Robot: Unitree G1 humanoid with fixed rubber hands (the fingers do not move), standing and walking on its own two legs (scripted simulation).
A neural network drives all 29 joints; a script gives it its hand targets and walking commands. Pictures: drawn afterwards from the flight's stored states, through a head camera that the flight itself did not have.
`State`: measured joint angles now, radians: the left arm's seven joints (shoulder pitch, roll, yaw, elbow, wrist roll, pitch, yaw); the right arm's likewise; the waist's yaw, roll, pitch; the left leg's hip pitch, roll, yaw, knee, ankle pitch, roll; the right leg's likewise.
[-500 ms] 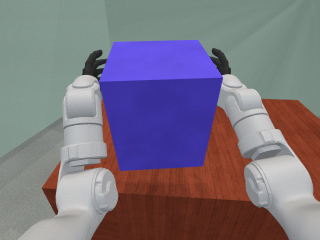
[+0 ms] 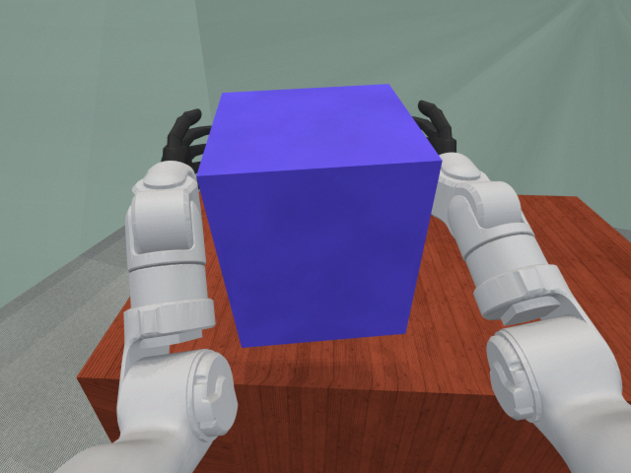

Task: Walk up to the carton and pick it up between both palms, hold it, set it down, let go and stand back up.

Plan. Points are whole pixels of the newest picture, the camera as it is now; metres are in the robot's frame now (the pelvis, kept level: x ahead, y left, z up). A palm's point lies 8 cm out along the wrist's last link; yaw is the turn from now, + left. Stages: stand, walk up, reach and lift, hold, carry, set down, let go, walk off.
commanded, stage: hold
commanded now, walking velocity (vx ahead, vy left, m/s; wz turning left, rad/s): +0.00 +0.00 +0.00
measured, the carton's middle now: (315, 215) +0.36 +0.00 +0.23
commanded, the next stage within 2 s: none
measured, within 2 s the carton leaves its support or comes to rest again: neither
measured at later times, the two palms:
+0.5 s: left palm (181, 168) +0.37 +0.16 +0.30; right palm (437, 158) +0.37 -0.14 +0.30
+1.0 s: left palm (183, 169) +0.35 +0.15 +0.30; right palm (444, 164) +0.36 -0.15 +0.30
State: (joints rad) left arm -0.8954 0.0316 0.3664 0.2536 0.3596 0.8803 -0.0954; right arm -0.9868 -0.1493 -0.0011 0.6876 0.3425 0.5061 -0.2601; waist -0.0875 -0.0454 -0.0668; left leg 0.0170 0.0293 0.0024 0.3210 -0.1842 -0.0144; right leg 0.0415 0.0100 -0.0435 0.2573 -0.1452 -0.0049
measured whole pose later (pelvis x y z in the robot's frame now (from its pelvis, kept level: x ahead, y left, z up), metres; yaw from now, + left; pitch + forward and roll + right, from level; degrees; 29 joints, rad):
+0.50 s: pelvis +0.01 +0.00 +0.00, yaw +1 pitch -8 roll -1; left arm -0.89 0.05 0.34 0.26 0.34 0.85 -0.09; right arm -0.99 -0.16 0.01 0.69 0.36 0.48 -0.26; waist -0.10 -0.05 -0.08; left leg 0.00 0.03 -0.01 0.33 -0.19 -0.02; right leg 0.05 0.02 -0.05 0.24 -0.15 -0.01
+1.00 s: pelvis -0.01 +0.00 +0.00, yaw +0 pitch -8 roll -1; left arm -0.93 0.04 0.37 0.32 0.35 0.85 -0.09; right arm -1.01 -0.14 -0.03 0.73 0.32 0.50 -0.26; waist -0.08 -0.03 -0.09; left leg -0.01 0.03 0.00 0.32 -0.17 -0.02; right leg 0.01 0.01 -0.05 0.27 -0.14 -0.01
